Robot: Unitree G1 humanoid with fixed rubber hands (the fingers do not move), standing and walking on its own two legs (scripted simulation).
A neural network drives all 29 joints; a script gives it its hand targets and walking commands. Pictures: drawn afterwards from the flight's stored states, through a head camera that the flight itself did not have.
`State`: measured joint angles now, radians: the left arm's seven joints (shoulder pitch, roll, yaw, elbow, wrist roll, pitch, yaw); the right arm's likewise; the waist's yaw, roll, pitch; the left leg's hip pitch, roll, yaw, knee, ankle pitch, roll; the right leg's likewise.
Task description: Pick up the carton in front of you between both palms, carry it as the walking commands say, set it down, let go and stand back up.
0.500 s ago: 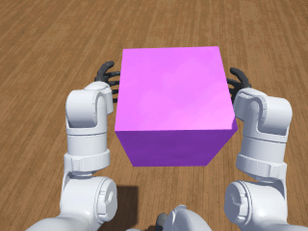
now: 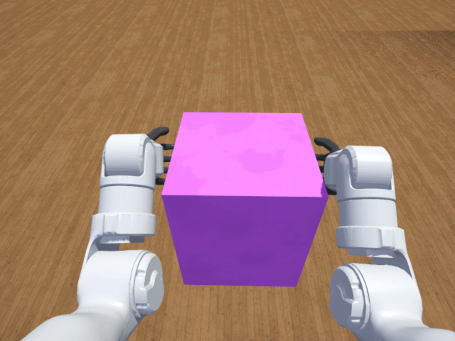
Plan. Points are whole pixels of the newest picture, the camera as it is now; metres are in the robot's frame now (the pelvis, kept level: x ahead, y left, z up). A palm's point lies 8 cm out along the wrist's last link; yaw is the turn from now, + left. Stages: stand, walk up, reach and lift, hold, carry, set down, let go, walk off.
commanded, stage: carry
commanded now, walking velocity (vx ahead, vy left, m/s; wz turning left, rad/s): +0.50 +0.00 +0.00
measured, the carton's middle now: (240, 201) +0.36 -0.02 +0.07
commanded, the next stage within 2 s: none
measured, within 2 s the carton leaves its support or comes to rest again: neither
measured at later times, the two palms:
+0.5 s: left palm (168, 126) +0.58 +0.13 +0.08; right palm (294, 124) +0.59 -0.17 +0.08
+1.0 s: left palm (164, 66) +0.87 +0.18 +0.09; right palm (263, 69) +0.85 -0.12 +0.09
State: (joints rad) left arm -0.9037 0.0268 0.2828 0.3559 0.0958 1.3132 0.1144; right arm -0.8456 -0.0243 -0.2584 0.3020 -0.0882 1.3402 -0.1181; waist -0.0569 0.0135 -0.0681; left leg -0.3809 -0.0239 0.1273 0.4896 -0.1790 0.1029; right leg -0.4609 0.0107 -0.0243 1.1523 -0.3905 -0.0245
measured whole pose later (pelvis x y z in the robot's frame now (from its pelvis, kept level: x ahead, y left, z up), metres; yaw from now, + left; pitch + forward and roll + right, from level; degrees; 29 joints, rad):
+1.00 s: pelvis +0.60 +0.04 +0.01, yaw -2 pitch +4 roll -1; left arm -0.19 -0.14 0.13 -0.22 0.14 1.22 0.08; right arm -0.16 0.13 -0.12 -0.22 -0.12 1.22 -0.10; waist -0.02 -0.02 -0.13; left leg -0.29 0.05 0.22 0.39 -0.17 0.05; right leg -0.52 -0.09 -0.08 1.01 -0.31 -0.01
